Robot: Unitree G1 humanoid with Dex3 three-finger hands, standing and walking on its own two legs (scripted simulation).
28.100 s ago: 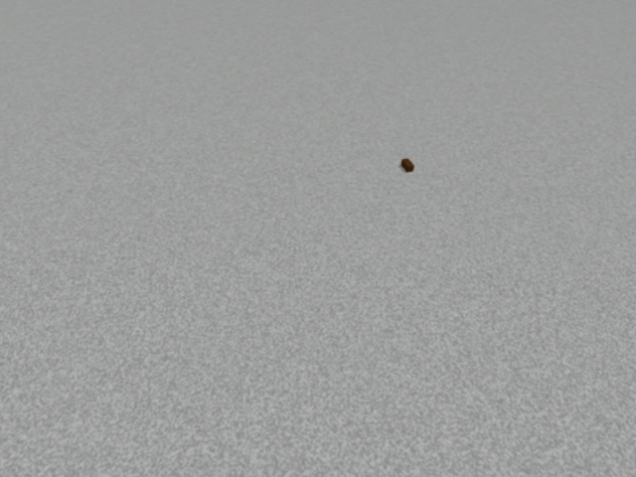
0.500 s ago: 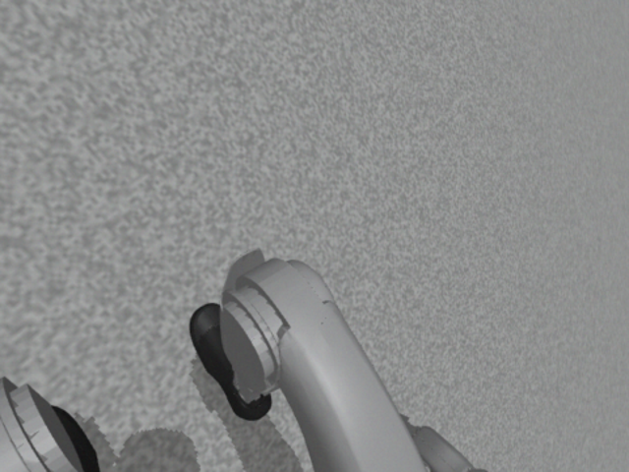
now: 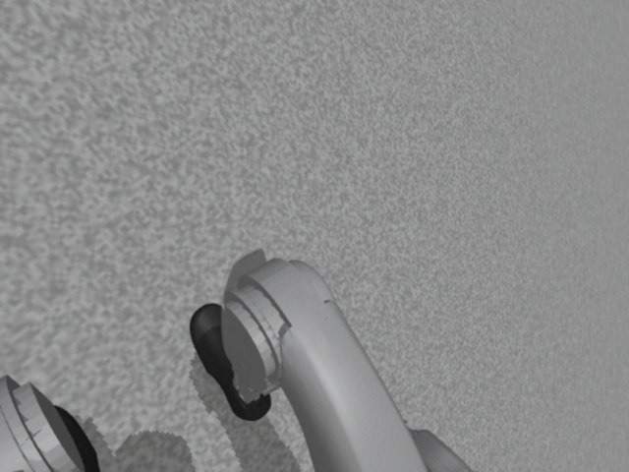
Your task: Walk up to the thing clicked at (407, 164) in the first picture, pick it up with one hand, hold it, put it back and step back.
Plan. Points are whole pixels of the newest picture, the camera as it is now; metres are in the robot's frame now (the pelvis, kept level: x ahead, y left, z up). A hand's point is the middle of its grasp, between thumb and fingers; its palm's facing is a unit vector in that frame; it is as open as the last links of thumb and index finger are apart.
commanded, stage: rest palm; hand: left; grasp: from above
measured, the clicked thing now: out of the picture +0.52 +0.37 -0.31
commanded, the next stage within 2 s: close in 0.80 s
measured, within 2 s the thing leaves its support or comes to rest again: neither
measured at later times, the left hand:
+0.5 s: hand out of the picture +0.50 +0.35 -0.27, palm faces -0.40 -0.20 -0.89, open 10.6 cm
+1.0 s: hand out of the picture +0.49 +0.35 -0.27, palm faces -0.40 -0.20 -0.89, open 10.3 cm
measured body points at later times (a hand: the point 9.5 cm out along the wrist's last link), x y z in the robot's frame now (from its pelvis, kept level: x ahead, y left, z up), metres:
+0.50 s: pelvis +0.00 +0.00 +0.00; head +0.32 +0.14 +0.28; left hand +0.51 +0.35 -0.22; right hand +0.03 -0.24 -0.04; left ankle +0.06 +0.12 -0.29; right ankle +0.13 -0.12 -0.29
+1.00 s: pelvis +0.00 +0.00 +0.00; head +0.32 +0.14 +0.28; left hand +0.51 +0.35 -0.22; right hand +0.04 -0.24 -0.04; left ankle +0.06 +0.12 -0.29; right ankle +0.13 -0.12 -0.29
